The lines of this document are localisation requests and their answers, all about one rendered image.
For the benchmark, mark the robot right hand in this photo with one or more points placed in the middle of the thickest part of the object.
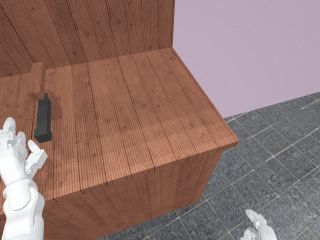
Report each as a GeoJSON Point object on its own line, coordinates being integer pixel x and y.
{"type": "Point", "coordinates": [264, 232]}

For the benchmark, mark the counter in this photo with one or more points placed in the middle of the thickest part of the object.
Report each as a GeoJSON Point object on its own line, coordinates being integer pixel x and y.
{"type": "Point", "coordinates": [134, 136]}

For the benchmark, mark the tap lever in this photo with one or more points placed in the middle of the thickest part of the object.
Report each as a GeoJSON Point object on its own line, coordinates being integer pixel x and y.
{"type": "Point", "coordinates": [43, 133]}

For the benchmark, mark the left robot forearm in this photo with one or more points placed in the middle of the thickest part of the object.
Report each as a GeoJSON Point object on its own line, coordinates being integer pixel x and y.
{"type": "Point", "coordinates": [23, 208]}

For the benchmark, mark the robot left hand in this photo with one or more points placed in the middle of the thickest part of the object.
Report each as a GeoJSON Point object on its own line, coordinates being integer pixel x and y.
{"type": "Point", "coordinates": [13, 153]}

